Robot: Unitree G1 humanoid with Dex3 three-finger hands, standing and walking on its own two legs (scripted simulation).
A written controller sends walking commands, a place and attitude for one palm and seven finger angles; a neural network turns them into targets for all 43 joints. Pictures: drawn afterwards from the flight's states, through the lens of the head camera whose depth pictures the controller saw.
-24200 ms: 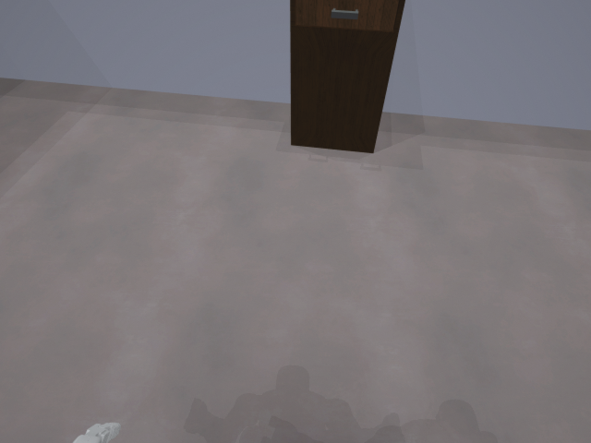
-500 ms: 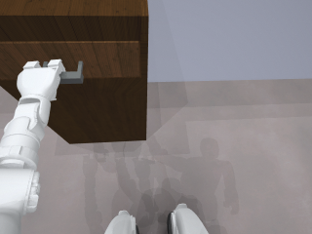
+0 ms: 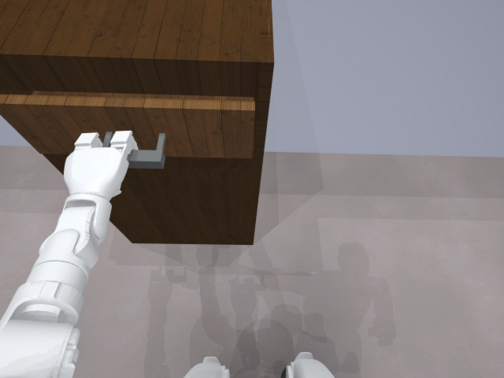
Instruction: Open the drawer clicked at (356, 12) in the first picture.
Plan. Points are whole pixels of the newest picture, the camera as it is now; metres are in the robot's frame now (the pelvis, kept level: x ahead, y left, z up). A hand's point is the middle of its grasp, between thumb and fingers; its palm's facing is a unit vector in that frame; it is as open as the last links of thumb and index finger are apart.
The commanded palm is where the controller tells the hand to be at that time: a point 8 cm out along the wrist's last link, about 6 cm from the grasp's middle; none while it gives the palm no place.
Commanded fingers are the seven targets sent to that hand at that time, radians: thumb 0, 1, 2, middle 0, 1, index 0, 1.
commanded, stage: pull the drawer open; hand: left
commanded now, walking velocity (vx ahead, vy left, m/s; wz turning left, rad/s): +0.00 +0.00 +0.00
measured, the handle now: (133, 148) +0.48 +0.23 +0.00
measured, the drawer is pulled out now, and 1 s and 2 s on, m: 0.02 0.13 0.22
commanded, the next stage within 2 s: none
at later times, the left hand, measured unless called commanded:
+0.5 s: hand (106, 206) +0.38 +0.26 -0.02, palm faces -0.07 -0.04 -1.00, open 5.9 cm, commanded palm +0.33 +0.24 +0.03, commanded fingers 0.00 0.90 0.90 -0.40 -1.35 -0.40 -1.35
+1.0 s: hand (98, 244) +0.31 +0.25 -0.02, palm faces -0.05 -0.03 -1.00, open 5.9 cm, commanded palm +0.30 +0.24 +0.03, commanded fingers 0.00 0.90 0.90 -0.40 -1.35 -0.40 -1.35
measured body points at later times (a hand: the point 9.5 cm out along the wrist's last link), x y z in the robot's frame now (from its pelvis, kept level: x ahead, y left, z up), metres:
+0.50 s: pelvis -0.01 -0.01 +0.01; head +0.10 -0.02 +0.44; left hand +0.38 +0.26 +0.04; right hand +0.02 -0.29 -0.13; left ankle -0.05 +0.08 -0.68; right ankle -0.01 -0.14 -0.68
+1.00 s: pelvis -0.01 -0.02 +0.01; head +0.07 -0.02 +0.45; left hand +0.31 +0.25 +0.04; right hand +0.17 -0.26 -0.11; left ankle -0.05 +0.08 -0.68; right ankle -0.01 -0.14 -0.68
